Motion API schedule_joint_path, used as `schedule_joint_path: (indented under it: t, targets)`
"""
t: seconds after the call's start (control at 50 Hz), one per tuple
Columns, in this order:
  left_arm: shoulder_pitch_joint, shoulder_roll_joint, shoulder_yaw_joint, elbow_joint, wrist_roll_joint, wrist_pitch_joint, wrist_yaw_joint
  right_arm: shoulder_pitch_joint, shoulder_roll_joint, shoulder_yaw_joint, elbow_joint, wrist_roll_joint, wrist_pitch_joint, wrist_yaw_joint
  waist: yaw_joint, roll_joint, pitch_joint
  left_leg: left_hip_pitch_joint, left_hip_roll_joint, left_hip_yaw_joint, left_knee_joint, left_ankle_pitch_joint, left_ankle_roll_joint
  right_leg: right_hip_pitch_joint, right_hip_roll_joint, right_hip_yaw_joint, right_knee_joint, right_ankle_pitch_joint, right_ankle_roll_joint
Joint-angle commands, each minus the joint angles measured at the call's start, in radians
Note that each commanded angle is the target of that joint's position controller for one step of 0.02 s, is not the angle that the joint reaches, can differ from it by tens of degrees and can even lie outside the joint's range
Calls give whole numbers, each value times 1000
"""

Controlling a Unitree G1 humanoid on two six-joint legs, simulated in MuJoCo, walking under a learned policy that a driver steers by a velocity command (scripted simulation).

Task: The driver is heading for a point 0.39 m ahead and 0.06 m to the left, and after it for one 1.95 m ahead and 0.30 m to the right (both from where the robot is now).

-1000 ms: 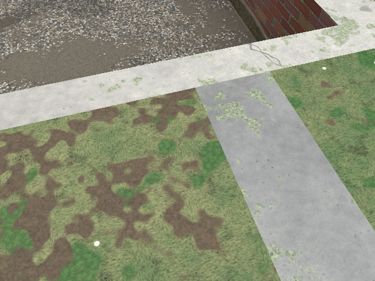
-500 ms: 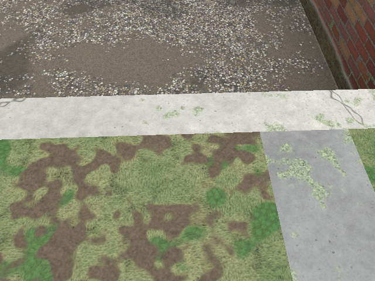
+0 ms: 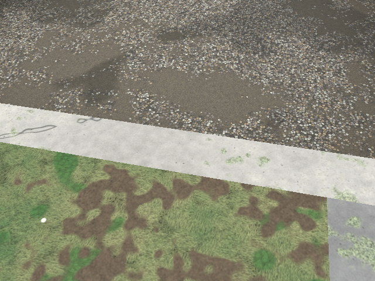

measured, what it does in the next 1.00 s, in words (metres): walks ahead: left foot, then right foot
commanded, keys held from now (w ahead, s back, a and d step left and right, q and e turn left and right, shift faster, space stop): w+q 0.14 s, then q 0.26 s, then no key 0.02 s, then e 0.58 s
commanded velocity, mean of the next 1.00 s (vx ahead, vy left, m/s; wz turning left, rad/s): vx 0.15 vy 0.00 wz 0.15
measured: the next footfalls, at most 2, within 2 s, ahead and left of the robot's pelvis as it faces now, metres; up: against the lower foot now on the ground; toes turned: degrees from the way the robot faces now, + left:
left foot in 0.40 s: +0.26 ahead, +0.18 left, +0.00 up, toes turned +17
right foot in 0.84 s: +0.27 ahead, -0.05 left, +0.00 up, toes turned +7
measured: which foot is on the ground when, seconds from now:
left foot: up 0.00-0.38, down 0.40-0.84, up 0.86-1.00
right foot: down 0.00-0.40, up 0.42-0.82, down 0.84-1.00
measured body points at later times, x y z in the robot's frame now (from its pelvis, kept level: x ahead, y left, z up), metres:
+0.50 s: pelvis +0.16 +0.05 -0.01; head +0.21 +0.08 +0.43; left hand +0.14 +0.35 -0.13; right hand +0.44 -0.12 -0.09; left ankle +0.22 +0.17 -0.73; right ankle +0.07 -0.12 -0.64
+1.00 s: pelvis +0.22 +0.03 +0.01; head +0.26 +0.00 +0.45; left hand +0.29 +0.33 -0.08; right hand +0.42 -0.23 -0.11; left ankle +0.19 +0.17 -0.65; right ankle +0.23 -0.06 -0.73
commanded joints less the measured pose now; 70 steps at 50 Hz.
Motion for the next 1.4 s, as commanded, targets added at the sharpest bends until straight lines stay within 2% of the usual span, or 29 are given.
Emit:
schedule_joint_path:
  t: [0.02,0.06,0.1,0.18,0.26,0.34,0.4,0.42,0.44,0.46,0.5,0.52,0.56,0.62,0.72,0.82,0.84,0.86,0.88,0.9,0.94,0.98,1.22,1.28,1.3,1.32,1.34,1.36,1.4]
  targets:
    - [127,204,60,-34,17,-16,0,-92,-121,-19,-140,-1,-44,14,48,-231,74,-523,108,8,334,-107,-6,340,-429,566,-303,-469,-218]
    - [77,133,39,-56,-7,-10,9,-45,-126,-30,-99,-7,-40,23,31,-182,77,-506,135,40,403,19,-37,336,-328,375,-304,-332,-144]
    - [93,122,31,-50,2,-12,12,-62,-91,-24,-103,-5,-43,35,43,-167,97,-483,159,68,457,128,-58,292,-289,231,-329,-151,-128]
    - [122,122,29,-43,13,-13,9,-116,-51,-14,-138,0,-41,42,59,-150,117,-444,179,112,395,253,-92,258,-257,24,-327,186,-139]
    - [123,172,39,-37,-3,13,19,-195,-8,1,-177,-6,-40,67,80,-170,112,-263,180,209,124,344,-98,217,-235,-133,-264,423,-120]
    - [120,219,56,-37,-34,29,20,-182,-56,-21,-190,-2,-29,91,53,-185,64,-122,134,260,-21,250,-42,291,-276,-158,-138,631,-99]
    - [129,184,48,-47,-41,23,18,94,-168,-79,-117,-9,-24,67,-94,-100,-90,316,75,238,-225,466,58,166,-203,-221,304,638,-15]
    - [181,46,5,-90,33,13,4,135,-256,-86,-122,-12,-21,37,-42,181,-209,642,356,-103,-112,968,162,-172,-117,-209,651,-274,37]
    - [256,79,-14,-98,14,2,-10,84,-274,-68,-170,-30,-32,44,-22,255,-437,782,597,-504,-180,956,398,-333,-9,-22,923,-545,65]
    - [158,174,13,-81,-20,5,-15,79,-173,-42,-165,-37,-31,49,-87,86,-406,682,522,-344,-223,878,341,-340,-67,49,935,-423,59]
    - [108,129,-1,-67,-20,27,-3,-14,-63,-2,-124,-16,-40,52,-30,-12,-213,458,406,-123,-234,748,231,-326,-147,26,760,-315,52]
    - [108,128,1,-63,-14,45,5,-62,-42,8,-114,-20,-41,52,3,11,-158,318,380,-71,-261,710,210,-247,-165,30,675,-290,58]
    - [173,102,-2,-33,-15,75,10,-120,-63,3,-88,-50,-50,52,55,60,-113,106,341,39,-324,694,202,-62,-140,-7,579,-227,71]
    - [150,70,-15,-32,-5,84,18,-150,-68,-1,-55,-57,-60,39,47,75,-92,71,341,98,-354,589,193,11,-128,-15,389,-150,73]
    - [39,122,4,-91,-13,107,17,-138,-119,-19,-23,-37,-23,5,-1,80,-9,113,412,37,-407,204,194,-65,-111,-42,360,-156,40]
    - [105,88,8,-85,-5,105,-9,-161,-110,-23,-3,-4,3,-8,47,57,-10,169,387,118,-267,304,122,48,-54,-111,98,-44,-25]
    - [117,121,17,-90,4,103,-13,-126,-90,-22,13,5,7,-11,45,1,9,141,335,173,-166,253,53,84,-75,-39,-26,91,-62]
    - [124,230,43,-109,7,99,-1,-96,-39,-13,-3,-23,4,-10,-8,-260,-2,-13,205,309,107,73,-55,177,-277,254,-112,376,-151]
    - [127,261,47,-126,20,92,-5,-219,-53,-14,-50,-30,-2,-14,56,-376,42,-221,62,253,279,-259,-97,190,-405,476,-192,501,-321]
    - [137,235,41,-139,39,73,-10,-237,-75,-23,-50,-29,-4,-13,67,-266,10,-253,87,150,442,-282,-96,208,-385,457,-187,498,-344]
    - [52,203,39,-157,8,58,-6,-179,-81,-32,-11,-20,5,-15,13,-135,-13,-273,121,115,483,-139,-99,241,-288,315,-135,493,-248]
    - [21,176,30,-173,-13,66,7,-178,-80,-34,-7,-25,7,-20,-3,-136,-40,-230,125,114,471,-56,-119,238,-252,273,-122,546,-223]
    - [8,209,56,-240,-18,114,14,-176,-84,-26,-5,-1,-27,13,25,-215,-47,3,77,104,-8,7,-134,194,-188,407,-92,385,-223]
    - [-46,197,54,-262,-36,123,18,-95,-93,-35,16,-3,-43,26,-26,-204,-52,163,82,125,-286,196,-99,150,-133,427,-35,310,-164]
    - [-30,168,46,-267,-31,124,21,-63,-131,-48,24,-12,-43,24,-22,-155,-68,282,174,69,-324,283,-64,63,-89,395,22,152,-117]
    - [31,103,29,-264,-10,122,16,-63,-195,-58,9,-29,-36,16,21,84,-84,390,393,-133,-341,454,25,-85,38,237,251,-212,-56]
    - [37,156,47,-294,-17,111,14,-70,-223,-61,12,-61,-34,21,35,253,-33,335,546,-340,-356,590,203,-264,115,121,439,-465,-3]
    - [48,227,68,-274,-12,105,13,-107,-174,-49,-11,-53,-39,18,29,165,-16,308,553,-303,-363,544,244,-283,40,128,614,-413,30]
    - [62,224,79,-232,-19,121,13,-181,-104,-29,-28,-31,-34,7,46,91,18,281,412,-98,-343,430,149,-288,17,103,703,-280,62]
Velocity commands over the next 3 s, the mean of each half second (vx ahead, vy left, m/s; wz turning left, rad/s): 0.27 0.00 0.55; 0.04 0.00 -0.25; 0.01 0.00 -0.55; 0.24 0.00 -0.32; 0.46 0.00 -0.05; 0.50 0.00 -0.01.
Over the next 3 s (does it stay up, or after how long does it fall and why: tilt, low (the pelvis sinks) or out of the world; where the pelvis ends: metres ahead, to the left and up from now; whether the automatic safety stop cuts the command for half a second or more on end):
stays up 0.77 -0.22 0.00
